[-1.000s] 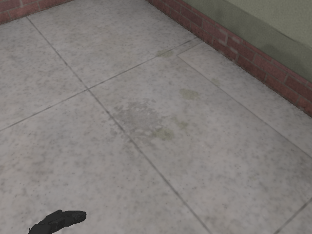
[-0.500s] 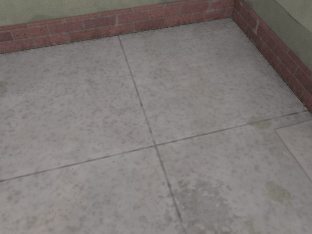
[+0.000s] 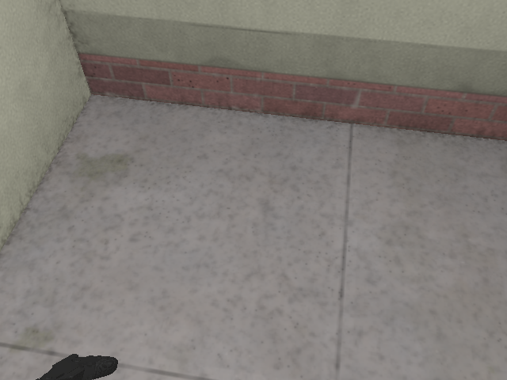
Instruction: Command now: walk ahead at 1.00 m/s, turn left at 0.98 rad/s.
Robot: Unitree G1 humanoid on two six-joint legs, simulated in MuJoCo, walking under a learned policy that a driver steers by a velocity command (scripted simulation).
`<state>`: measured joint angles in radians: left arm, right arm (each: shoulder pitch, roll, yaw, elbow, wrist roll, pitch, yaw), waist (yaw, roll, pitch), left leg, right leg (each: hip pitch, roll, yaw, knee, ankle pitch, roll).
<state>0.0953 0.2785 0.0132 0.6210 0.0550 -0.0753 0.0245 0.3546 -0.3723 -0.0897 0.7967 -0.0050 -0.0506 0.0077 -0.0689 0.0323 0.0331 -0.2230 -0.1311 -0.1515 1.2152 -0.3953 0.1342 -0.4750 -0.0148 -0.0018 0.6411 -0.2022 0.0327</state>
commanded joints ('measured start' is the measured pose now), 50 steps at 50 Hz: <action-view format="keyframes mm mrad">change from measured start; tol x32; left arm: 1 184 98 54 10 0 2 1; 50 -5 152 66 -60 -37 75 39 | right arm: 1 -115 -41 15 -133 -29 5 25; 50 -165 -14 12 -155 23 107 -24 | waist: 1 120 -73 -110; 12 50 -61 100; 20 -11 62 -548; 25 137 -134 -136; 50 85 -234 -121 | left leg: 1 -532 150 58 160 120 -23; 13 -250 80 346 -487 463 -18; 16 143 41 240 -557 448 29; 19 712 458 -479 -667 1191 374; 22 311 368 -439 -870 592 278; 26 -107 279 -222 -855 905 213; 38 -18 221 -171 -683 608 64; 42 -190 91 3 -462 -118 -151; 50 -170 116 150 -469 -36 -142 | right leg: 1 514 -309 474 -383 -365 -140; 15 390 -179 -203 -115 1212 9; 16 335 -184 -181 95 1173 6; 18 -110 85 -164 807 -363 57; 19 -273 87 98 1045 -475 62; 37 42 -8 41 21 19 43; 41 445 -299 304 -146 934 -209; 50 304 -281 184 -240 285 -208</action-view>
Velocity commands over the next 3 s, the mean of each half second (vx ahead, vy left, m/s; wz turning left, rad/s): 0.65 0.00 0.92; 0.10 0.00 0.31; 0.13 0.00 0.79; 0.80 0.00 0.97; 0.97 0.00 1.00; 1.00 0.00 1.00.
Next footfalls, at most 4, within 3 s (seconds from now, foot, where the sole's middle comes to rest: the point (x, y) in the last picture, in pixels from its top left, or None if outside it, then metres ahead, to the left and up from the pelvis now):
0.34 left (217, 371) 0.49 0.10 -0.75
0.78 right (264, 293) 0.69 -0.04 -0.75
1.10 left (207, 364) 0.51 0.12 -0.75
1.46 right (260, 298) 0.68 -0.03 -0.75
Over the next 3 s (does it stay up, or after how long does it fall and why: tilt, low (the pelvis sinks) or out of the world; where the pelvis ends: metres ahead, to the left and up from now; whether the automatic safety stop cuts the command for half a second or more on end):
stays up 0.42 0.36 0.03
